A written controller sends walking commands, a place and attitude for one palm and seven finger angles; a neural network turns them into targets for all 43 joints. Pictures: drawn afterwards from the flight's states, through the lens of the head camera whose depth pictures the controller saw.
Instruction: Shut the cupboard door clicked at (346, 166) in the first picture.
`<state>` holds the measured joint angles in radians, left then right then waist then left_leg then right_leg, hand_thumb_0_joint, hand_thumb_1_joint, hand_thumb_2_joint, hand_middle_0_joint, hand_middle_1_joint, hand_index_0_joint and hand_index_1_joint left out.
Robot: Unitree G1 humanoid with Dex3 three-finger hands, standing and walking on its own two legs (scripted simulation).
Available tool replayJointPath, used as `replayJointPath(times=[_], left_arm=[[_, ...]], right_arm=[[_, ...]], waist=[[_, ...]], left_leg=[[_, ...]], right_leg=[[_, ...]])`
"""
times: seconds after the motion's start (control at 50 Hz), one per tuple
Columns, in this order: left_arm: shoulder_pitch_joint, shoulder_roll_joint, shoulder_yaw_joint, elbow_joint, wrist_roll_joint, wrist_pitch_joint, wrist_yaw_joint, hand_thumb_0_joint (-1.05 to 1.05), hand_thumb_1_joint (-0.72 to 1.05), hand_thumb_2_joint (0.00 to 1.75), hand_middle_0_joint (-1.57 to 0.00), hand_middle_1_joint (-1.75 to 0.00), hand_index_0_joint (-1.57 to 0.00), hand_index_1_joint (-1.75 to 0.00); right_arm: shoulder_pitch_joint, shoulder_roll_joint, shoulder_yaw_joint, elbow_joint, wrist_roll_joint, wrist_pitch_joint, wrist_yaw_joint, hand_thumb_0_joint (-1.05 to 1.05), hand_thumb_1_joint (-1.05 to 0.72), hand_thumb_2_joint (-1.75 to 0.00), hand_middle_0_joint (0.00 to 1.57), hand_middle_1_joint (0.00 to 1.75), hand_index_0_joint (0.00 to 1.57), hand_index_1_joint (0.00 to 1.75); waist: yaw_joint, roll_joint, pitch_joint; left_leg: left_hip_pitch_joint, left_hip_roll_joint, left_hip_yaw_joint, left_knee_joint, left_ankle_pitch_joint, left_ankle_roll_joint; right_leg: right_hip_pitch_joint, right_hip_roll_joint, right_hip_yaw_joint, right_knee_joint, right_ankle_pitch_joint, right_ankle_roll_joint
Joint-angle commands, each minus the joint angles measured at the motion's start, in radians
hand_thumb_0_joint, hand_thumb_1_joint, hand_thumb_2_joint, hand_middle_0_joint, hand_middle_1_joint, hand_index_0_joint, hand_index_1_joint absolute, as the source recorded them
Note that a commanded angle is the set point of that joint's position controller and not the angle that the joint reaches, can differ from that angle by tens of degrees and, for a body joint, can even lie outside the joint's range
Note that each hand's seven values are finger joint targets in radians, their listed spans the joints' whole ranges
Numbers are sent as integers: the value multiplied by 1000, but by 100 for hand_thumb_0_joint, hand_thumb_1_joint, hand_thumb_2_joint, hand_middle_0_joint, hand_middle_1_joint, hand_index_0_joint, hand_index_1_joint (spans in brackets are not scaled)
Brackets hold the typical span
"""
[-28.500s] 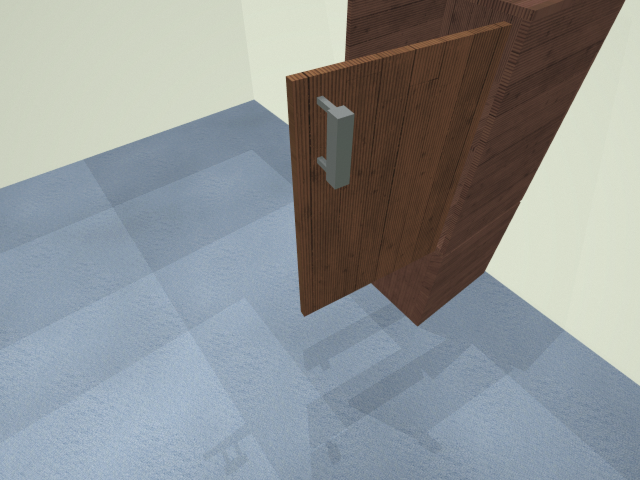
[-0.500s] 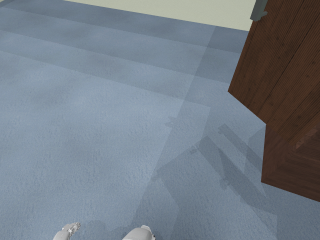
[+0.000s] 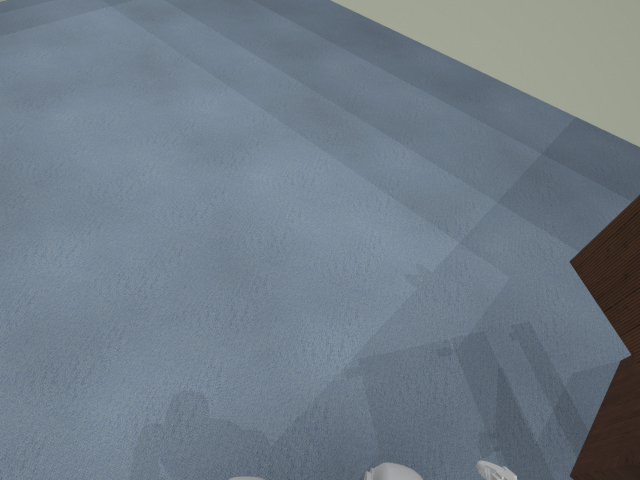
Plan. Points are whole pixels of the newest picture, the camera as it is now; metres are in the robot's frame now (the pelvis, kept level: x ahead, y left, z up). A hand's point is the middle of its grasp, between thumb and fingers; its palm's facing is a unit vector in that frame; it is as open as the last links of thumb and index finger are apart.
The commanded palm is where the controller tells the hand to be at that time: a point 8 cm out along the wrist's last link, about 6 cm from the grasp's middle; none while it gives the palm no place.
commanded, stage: walk to a spot facing it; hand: left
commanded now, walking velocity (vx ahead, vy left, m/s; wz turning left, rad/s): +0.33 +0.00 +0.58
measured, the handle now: out of the picture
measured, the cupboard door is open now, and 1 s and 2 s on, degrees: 53 53 53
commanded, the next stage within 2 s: turn to face it in 0.78 s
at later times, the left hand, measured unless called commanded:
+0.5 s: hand (212, 466) +0.15 +0.15 -0.14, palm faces +0.31 -0.92 -0.23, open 7.3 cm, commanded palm none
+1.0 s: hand (143, 411) +0.21 +0.27 -0.16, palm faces +0.58 -0.78 -0.23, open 7.4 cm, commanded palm none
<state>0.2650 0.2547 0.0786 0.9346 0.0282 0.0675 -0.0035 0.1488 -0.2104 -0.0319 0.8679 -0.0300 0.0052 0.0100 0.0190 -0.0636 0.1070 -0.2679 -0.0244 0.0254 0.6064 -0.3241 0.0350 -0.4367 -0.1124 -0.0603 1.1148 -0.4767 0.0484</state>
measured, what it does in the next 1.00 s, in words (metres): walks ahead, turning left: right foot, then left foot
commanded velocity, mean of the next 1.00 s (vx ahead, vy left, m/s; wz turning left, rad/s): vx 0.24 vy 0.00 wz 0.39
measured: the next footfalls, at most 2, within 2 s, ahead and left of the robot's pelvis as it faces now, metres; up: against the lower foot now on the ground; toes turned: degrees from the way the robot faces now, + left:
right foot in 0.28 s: +0.20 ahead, -0.14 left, +0.00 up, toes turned +6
left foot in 0.76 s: +0.28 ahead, +0.17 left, +0.00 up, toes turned +35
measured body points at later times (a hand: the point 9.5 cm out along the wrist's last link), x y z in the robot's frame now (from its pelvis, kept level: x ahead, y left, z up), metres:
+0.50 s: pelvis +0.13 -0.05 +0.02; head +0.16 -0.06 +0.47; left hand +0.13 +0.20 -0.12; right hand +0.23 -0.29 -0.13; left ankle +0.10 +0.10 -0.62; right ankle +0.16 -0.15 -0.73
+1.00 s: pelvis +0.27 +0.06 +0.01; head +0.29 +0.09 +0.46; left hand +0.18 +0.31 -0.14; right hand +0.48 -0.09 -0.13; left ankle +0.24 +0.15 -0.73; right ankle +0.38 -0.06 -0.66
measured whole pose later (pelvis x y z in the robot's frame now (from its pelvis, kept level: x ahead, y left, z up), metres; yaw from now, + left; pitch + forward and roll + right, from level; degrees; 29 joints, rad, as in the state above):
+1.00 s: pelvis +0.27 +0.06 +0.01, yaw +34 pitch +0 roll +0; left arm 0.21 0.23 0.07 0.92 0.03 0.01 0.00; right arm 0.18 -0.20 -0.02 0.92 -0.03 -0.03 -0.01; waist 0.02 -0.03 0.09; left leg -0.27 -0.05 0.04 0.49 -0.22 0.06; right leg -0.53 -0.12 -0.02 1.04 -0.33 0.05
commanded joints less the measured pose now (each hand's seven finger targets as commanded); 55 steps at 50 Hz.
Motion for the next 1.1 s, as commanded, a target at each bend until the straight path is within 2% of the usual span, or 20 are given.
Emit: replayJointPath(times=[0.0, 0.16, 0.22, 0.24, 0.26, 0.28, 0.3, 0.32, 0.36, 0.42, 0.62, 0.66, 0.7, 0.72, 0.74, 0.76, 0.78, 0.86, 0.98, 1.08], left_arm=[[-98, 84, 22, -132, 6, -57, -19, 0, 90, 90, -20, -30, -20, -30], [-161, 61, 9, -173, 2, -78, -29, 0, 90, 90, -20, -30, -20, -30], [3, 85, 25, -123, 4, -98, -27, 0, 90, 90, -20, -30, -20, -30], [124, 149, 43, -90, 9, -113, -17, 0, 90, 90, -20, -30, -20, -30], [214, 256, 64, -79, 23, -122, 0, 0, 90, 90, -20, -30, -20, -30], [173, 244, 57, -90, 7, -109, 13, 0, 90, 90, -20, -30, -20, -30], [71, 198, 50, -110, 5, -104, 16, 0, 90, 90, -20, -30, -20, -30], [26, 155, 39, -121, 9, -115, 19, 0, 90, 90, -20, -30, -20, -30], [-48, 82, 17, -122, 4, -126, 20, 0, 90, 90, -20, -30, -20, -30], [-4, 58, 15, -90, 1, -142, 18, 0, 90, 90, -20, -30, -20, -30], [122, 99, 24, 0, 7, -144, 20, 0, 90, 90, -20, -30, -20, -30], [107, 123, 29, -2, 6, -140, 18, 0, 90, 90, -20, -30, -20, -30], [81, 149, 35, -6, -5, -136, 14, 0, 90, 90, -20, -30, -20, -30], [88, 122, 34, -28, -10, -132, 5, 0, 90, 90, -20, -30, -20, -30], [63, 63, 14, -85, -18, -123, -10, 0, 90, 90, -20, -30, -20, -30], [-35, 95, 10, -128, -12, -110, -2, 0, 90, 90, -20, -30, -20, -30], [-96, 91, 10, -157, -15, -112, -1, 0, 90, 90, -20, -30, -20, -30], [30, 44, 16, -66, 9, -76, -4, 0, 90, 90, -20, -30, -20, -30], [32, -14, -26, -32, 1, -56, 7, 0, 90, 90, -20, -30, -20, -30], [57, -2, -14, -24, 0, -53, 3, 0, 90, 90, -20, -30, -20, -30]], right_arm=[[85, -208, -58, -29, 3, -23, -24, 0, -90, -90, 20, 30, 20, 30], [133, -209, -68, -4, 0, -28, -15, 0, -90, -90, 20, 30, 20, 30], [80, -187, -66, -7, 7, -25, -16, 0, -90, -90, 20, 30, 20, 30], [76, -143, -59, -15, 18, -30, -11, 0, -90, -90, 20, 30, 20, 30], [106, -58, -43, -39, 27, -39, -9, 0, -90, -90, 20, 30, 20, 30], [67, -108, -56, -53, 16, -31, -4, 0, -90, -90, 20, 30, 20, 30], [77, -98, -59, -46, 2, -26, 3, 0, -90, -90, 20, 30, 20, 30], [102, -92, -56, -25, -2, -27, 4, 0, -90, -90, 20, 30, 20, 30], [109, -91, -58, 15, -5, -10, 17, 0, -90, -90, 20, 30, 20, 30], [116, -43, -49, 27, 3, 3, 29, 0, -90, -90, 20, 30, 20, 30], [-105, -21, -27, -51, 5, -12, 52, 0, -90, -90, 20, 30, 20, 30], [-69, -41, -32, -50, 6, -17, 49, 0, -90, -90, 20, 30, 20, 30], [111, -105, -52, -7, -3, -25, 41, 0, -90, -90, 20, 30, 20, 30], [237, -204, -77, 20, -8, -30, 29, 0, -90, -90, 20, 30, 20, 30], [319, -330, -108, 30, -9, -36, 13, 0, -90, -90, 20, 30, 20, 30], [347, -342, -108, 48, 9, -26, -1, 0, -90, -90, 20, 30, 20, 30], [304, -321, -98, 30, 10, -23, -9, 0, -90, -90, 20, 30, 20, 30], [59, -172, -47, -30, 3, -46, -23, 0, -90, -90, 20, 30, 20, 30], [90, -110, -22, 24, 5, -44, -39, 0, -90, -90, 20, 30, 20, 30], [58, -123, -35, 44, 7, -14, -35, 0, -90, -90, 20, 30, 20, 30]], waist=[[-55, 221, -36], [-54, 219, -55], [32, 159, -95], [88, 3, -145], [120, -332, -209], [95, -258, -118], [38, -151, -47], [7, -183, -57], [-42, -103, -39], [-46, -92, -69], [15, -74, -21], [-12, -82, -46], [-109, -27, -166], [-169, 144, -273], [-191, 402, -336], [-205, 271, -353], [-170, 111, -252], [-41, 195, -105], [-16, 170, -110], [16, 160, -32]], left_leg=[[83, 229, -349, -388, -87, 145], [55, 193, -338, -352, -56, 156], [-144, 131, -294, -178, -69, 107], [-299, 42, -221, 9, -149, 61], [-462, -83, -78, 383, -307, 6], [-497, -19, -124, 591, -288, 8], [-523, 11, -132, 648, -202, 8], [-488, 53, -134, 705, -111, 3], [-407, 100, -109, 706, 15, -23], [-399, 92, -56, 629, 90, -41], [-349, 93, 77, 148, 31, -11], [-242, 63, 104, 99, 0, 12], [74, -12, 142, -48, 71, 31], [334, 94, -42, -105, 101, 80], [530, 385, -523, -186, 318, 211], [547, 436, -584, -245, 396, 257], [411, 437, -523, -260, 344, 247], [29, 264, -286, -339, 137, 153], [43, 249, -119, -333, 351, 152], [-63, 267, -35, -248, 192, 104]], right_leg=[[-197, -3, 51, -5, 149, 20], [-30, 65, 4, -401, 189, 34], [334, 108, -12, -590, 248, 25], [551, -1, 114, -725, 118, 2], [656, -317, 520, -885, -163, -95], [476, -397, 645, -993, -346, -142], [390, -375, 548, -998, -338, -157], [317, -341, 540, -989, -328, -152], [211, -273, 268, -968, -89, -125], [278, -210, 31, -926, 224, -111], [459, -284, -140, -816, 620, -131], [448, -298, -166, -740, 723, -125], [371, -246, -258, -437, 803, -81], [176, -183, -262, -165, 549, -39], [-194, -4, -191, 141, -131, 21], [-280, -1, -26, 241, -133, 1], [-278, -35, 1, 242, -61, -5], [-125, -46, 55, 91, 124, 11], [10, 13, 29, -254, 192, 4], [198, 79, 0, -463, 290, -10]])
